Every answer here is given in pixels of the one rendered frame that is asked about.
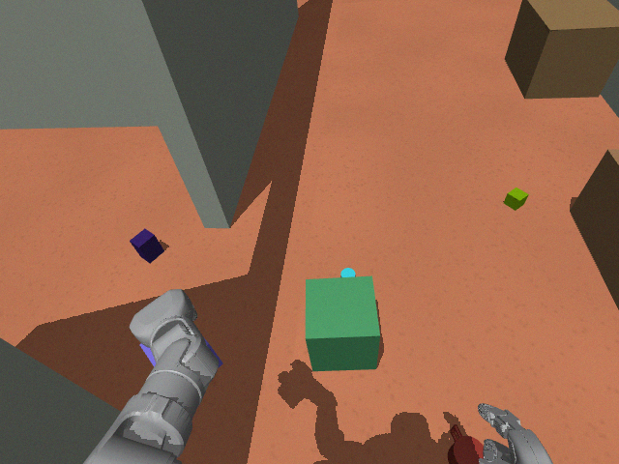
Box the left robot arm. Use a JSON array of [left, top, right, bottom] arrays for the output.
[[83, 316, 219, 464]]

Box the right robot hand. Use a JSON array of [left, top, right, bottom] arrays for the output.
[[478, 403, 553, 464]]

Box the left robot hand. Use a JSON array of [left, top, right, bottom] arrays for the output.
[[130, 289, 197, 348]]

